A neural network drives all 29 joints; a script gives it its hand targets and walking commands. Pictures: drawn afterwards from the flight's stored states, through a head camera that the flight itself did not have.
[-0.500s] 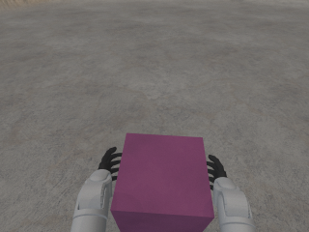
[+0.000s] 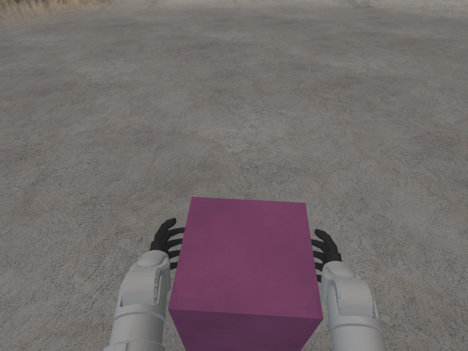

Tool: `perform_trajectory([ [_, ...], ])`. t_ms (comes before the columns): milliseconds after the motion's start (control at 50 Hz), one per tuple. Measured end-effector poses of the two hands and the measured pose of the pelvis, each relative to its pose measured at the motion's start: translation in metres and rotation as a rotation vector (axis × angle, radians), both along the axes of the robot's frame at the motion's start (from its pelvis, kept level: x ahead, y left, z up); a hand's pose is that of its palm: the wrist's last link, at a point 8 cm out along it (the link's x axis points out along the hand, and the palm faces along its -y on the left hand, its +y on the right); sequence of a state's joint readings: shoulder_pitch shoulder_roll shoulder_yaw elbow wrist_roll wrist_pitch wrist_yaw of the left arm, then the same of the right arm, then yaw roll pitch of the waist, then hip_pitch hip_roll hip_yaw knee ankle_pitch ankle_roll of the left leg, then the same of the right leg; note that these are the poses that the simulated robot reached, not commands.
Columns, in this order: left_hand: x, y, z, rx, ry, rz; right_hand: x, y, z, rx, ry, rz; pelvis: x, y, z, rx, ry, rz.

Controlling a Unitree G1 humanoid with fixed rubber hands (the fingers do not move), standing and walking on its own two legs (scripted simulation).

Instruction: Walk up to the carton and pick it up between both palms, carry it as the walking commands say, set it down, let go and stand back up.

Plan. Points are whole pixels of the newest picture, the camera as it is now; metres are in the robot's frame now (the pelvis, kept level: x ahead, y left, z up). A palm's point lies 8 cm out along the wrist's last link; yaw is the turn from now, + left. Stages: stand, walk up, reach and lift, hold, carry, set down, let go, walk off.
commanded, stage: hold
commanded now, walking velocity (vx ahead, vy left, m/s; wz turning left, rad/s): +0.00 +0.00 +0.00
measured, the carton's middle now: (243, 281) +0.29 +0.00 -0.02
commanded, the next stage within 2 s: carry in 0.24 s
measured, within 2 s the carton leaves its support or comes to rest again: neither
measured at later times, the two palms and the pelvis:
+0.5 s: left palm (185, 258) +0.28 +0.10 +0.06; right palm (365, 276) +0.26 -0.20 +0.05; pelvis -0.01 -0.03 -0.02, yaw -5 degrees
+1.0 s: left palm (271, 295) +0.21 -0.04 +0.07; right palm out of the picture +0.19 -0.34 +0.05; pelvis -0.06 -0.17 -0.03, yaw -2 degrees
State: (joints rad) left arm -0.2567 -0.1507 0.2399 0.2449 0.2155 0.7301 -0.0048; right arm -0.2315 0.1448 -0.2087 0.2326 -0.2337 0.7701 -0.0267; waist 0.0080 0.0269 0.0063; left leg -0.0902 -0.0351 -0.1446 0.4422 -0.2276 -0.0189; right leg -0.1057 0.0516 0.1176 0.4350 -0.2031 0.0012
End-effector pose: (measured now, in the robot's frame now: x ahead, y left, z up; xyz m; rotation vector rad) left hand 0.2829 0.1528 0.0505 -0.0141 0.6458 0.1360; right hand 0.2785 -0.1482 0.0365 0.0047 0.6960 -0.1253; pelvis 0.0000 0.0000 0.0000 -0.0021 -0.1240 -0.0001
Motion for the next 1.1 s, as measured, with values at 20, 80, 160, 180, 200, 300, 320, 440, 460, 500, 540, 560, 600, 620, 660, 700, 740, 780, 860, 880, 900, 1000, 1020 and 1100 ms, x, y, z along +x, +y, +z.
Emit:
perform_trajectory([
  [20,0.0,0.0,0.0,-0.001,-0.001,0.0,0.0,0.0,0.0,-0.002,-0.001,0.0,0.0,0.0,0.0,0.0,0.0,0.001],
  [80,0.0,0.0,0.001,0.002,-0.001,-0.001,0.0,0.0,0.0,-0.004,-0.001,0.003,0.001,0.0,0.0,0.001,0.001,0.002],
  [160,0.0,0.001,0.0,0.005,0.002,-0.004,0.0,0.001,0.0,-0.008,0.002,0.004,0.002,0.0,0.001,0.001,0.002,0.001],
  [180,0.0,0.002,-0.001,0.002,0.003,-0.003,0.0,0.001,0.0,-0.009,0.003,0.005,0.002,0.001,0.001,0.001,0.002,0.002],
  [200,0.001,0.002,-0.002,-0.001,0.005,-0.002,0.001,0.002,-0.001,-0.011,0.005,0.005,0.003,0.001,0.001,0.001,0.003,0.002],
  [300,0.002,0.001,-0.002,-0.013,-0.017,0.0,0.002,0.001,0.002,-0.021,-0.016,0.003,0.002,0.0,-0.006,0.004,0.077,-0.016],
  [320,0.002,-0.001,-0.002,-0.021,-0.023,0.001,0.001,-0.001,0.003,-0.021,-0.023,-0.001,0.001,-0.001,-0.009,0.006,0.09,-0.027],
  [440,-0.004,-0.026,0.007,-0.047,-0.036,-0.004,-0.012,-0.025,0.013,-0.002,-0.038,-0.047,-0.005,-0.018,-0.015,-0.004,0.141,-0.079],
  [460,-0.005,-0.033,0.009,-0.053,-0.038,-0.005,-0.014,-0.032,0.015,0.003,-0.04,-0.057,-0.006,-0.023,-0.017,-0.005,0.149,-0.084],
  [500,-0.006,-0.049,0.014,-0.054,-0.038,-0.014,-0.02,-0.047,0.018,0.023,-0.041,-0.082,-0.008,-0.034,-0.02,-0.018,0.155,-0.089],
  [540,-0.008,-0.065,0.018,-0.044,-0.031,-0.031,-0.027,-0.063,0.02,0.038,-0.035,-0.107,-0.011,-0.045,-0.022,-0.026,0.165,-0.078],
  [560,-0.01,-0.072,0.019,-0.042,-0.024,-0.039,-0.031,-0.07,0.021,0.04,-0.028,-0.115,-0.013,-0.05,-0.022,-0.022,0.17,-0.067],
  [600,-0.015,-0.084,0.02,-0.034,-0.003,-0.051,-0.039,-0.082,0.022,0.041,-0.007,-0.126,-0.017,-0.058,-0.022,-0.014,0.175,-0.044],
  [620,-0.019,-0.088,0.02,-0.033,0.007,-0.055,-0.043,-0.086,0.023,0.042,0.003,-0.131,-0.019,-0.061,-0.021,-0.01,0.178,-0.036],
  [660,-0.026,-0.095,0.02,-0.036,0.023,-0.056,-0.051,-0.092,0.024,0.045,0.019,-0.141,-0.023,-0.068,-0.021,-0.008,0.181,-0.029],
  [700,-0.032,-0.099,0.018,-0.046,0.027,-0.052,-0.057,-0.097,0.024,0.048,0.021,-0.147,-0.027,-0.074,-0.025,-0.013,0.183,-0.032],
  [740,-0.039,-0.104,0.016,-0.058,0.033,-0.04,-0.062,-0.102,0.024,0.031,0.028,-0.132,-0.031,-0.083,-0.026,-0.009,0.183,-0.04],
  [780,-0.048,-0.111,0.015,-0.058,0.049,-0.03,-0.068,-0.109,0.024,0.024,0.045,-0.116,-0.034,-0.093,-0.025,-0.007,0.178,-0.051],
  [860,-0.059,-0.131,0.017,-0.063,0.069,-0.006,-0.075,-0.129,0.023,0.017,0.066,-0.089,-0.042,-0.119,-0.022,-0.006,0.177,-0.062],
  [880,-0.06,-0.138,0.018,-0.062,0.067,-0.001,-0.076,-0.136,0.023,0.019,0.064,-0.086,-0.044,-0.126,-0.023,-0.008,0.179,-0.063],
  [900,-0.062,-0.146,0.019,-0.061,0.063,0.003,-0.076,-0.144,0.022,0.022,0.06,-0.082,-0.046,-0.135,-0.024,-0.01,0.181,-0.064],
  [1000,-0.07,-0.19,0.018,-0.031,0.059,-0.011,-0.085,-0.188,0.018,0.056,0.057,-0.103,-0.059,-0.174,-0.027,-0.014,0.185,-0.041],
  [1020,-0.072,-0.197,0.017,-0.028,0.067,-0.014,-0.088,-0.195,0.017,0.058,0.065,-0.108,-0.062,-0.18,-0.026,-0.007,0.185,-0.031],
  [1100,-0.084,-0.219,0.015,-0.03,0.077,-0.02,-0.099,-0.217,0.019,0.054,0.074,-0.112,-0.074,-0.201,-0.023,0.001,0.19,-0.019],
])
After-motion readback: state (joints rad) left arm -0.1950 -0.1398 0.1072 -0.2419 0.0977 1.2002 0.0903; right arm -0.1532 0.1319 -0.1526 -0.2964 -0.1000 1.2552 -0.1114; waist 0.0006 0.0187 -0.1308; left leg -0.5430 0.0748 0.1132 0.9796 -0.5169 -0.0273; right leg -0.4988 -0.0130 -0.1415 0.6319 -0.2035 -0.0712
